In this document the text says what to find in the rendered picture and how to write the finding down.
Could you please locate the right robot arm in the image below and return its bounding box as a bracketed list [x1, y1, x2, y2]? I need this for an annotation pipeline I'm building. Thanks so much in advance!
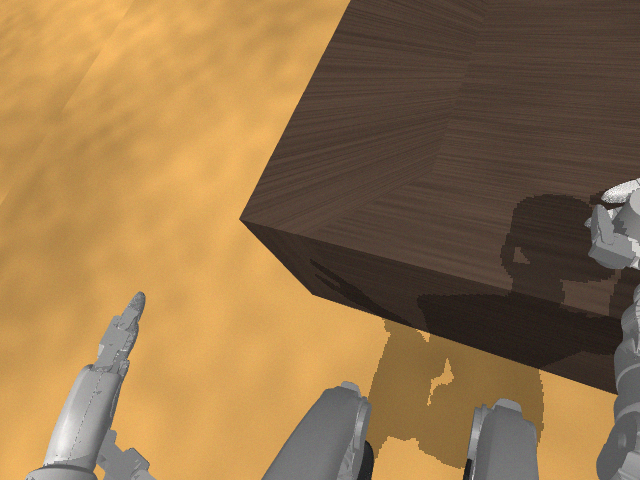
[596, 284, 640, 480]

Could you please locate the left robot hand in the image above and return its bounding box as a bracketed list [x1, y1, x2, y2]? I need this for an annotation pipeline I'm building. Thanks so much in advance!
[42, 291, 157, 480]

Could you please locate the left robot foot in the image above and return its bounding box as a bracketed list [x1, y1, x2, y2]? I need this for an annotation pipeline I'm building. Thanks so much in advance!
[357, 440, 374, 480]

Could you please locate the can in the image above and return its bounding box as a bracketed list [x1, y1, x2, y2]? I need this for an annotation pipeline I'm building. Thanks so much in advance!
[595, 189, 640, 269]

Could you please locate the right robot hand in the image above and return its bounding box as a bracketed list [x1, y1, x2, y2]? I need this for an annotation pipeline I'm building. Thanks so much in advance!
[584, 178, 640, 270]

